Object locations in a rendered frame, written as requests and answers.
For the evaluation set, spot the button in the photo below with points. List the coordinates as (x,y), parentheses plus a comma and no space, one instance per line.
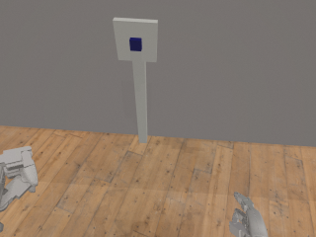
(135,44)

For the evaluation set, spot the panel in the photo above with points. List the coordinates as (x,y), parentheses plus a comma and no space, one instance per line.
(147,31)

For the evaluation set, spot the left robot hand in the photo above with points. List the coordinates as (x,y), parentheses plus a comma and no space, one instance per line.
(17,164)

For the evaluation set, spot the right robot hand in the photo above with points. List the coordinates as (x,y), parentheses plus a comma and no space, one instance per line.
(252,225)

